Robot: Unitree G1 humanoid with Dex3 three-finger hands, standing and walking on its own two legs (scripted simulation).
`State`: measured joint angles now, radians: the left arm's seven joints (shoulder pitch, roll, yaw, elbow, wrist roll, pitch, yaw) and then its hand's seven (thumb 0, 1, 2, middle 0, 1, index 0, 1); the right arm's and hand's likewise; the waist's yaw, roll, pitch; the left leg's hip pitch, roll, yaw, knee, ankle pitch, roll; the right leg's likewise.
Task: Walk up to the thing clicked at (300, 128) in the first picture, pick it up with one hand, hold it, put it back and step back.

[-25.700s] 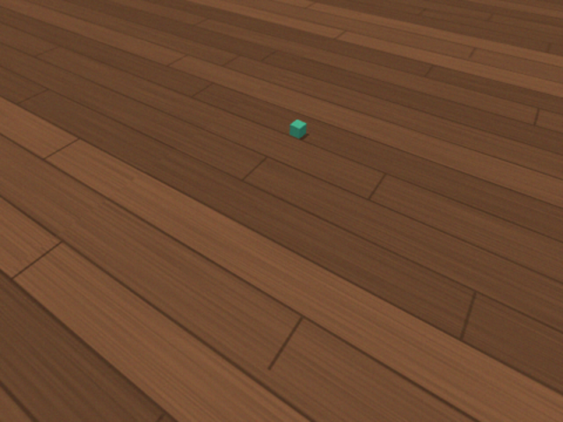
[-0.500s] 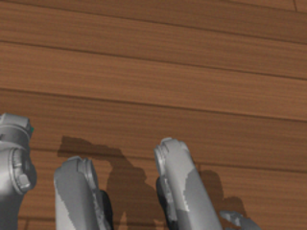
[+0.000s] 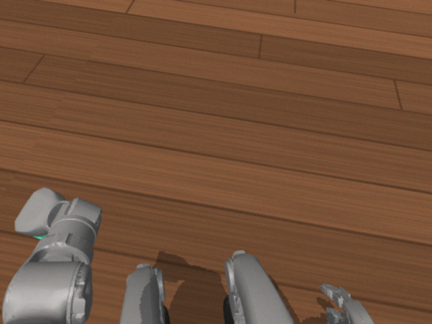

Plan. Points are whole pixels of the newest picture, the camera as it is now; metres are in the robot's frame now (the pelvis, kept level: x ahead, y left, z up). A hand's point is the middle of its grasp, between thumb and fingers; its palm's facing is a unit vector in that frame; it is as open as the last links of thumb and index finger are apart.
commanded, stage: lift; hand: left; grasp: from above
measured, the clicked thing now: (66, 229) +0.36 +0.27 -0.11
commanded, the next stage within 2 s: hold in 0.66 s
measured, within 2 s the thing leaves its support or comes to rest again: neither
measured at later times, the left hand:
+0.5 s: hand (46, 185) +0.38 +0.24 +0.05, palm faces -0.16 -0.44 -0.88, open 10.1 cm
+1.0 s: hand (27, 168) +0.38 +0.24 +0.11, palm faces -0.15 -0.44 -0.88, open 10.1 cm
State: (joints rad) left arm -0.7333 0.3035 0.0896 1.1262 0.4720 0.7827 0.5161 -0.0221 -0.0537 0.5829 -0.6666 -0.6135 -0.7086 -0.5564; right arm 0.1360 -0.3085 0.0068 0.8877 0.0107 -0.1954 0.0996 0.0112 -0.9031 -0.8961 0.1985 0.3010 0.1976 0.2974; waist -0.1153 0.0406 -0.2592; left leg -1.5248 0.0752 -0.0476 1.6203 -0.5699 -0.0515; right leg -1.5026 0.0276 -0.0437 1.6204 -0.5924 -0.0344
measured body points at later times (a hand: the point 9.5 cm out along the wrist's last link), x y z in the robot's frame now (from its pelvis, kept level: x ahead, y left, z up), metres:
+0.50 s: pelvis +0.05 +0.00 +0.12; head +0.13 -0.01 +0.57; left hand +0.39 +0.25 +0.10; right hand +0.13 -0.25 -0.02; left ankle +0.08 +0.15 -0.53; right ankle +0.07 -0.10 -0.53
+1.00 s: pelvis +0.07 +0.01 +0.17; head +0.11 +0.00 +0.62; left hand +0.39 +0.25 +0.16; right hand +0.17 -0.25 +0.04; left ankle +0.08 +0.15 -0.53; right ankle +0.07 -0.10 -0.53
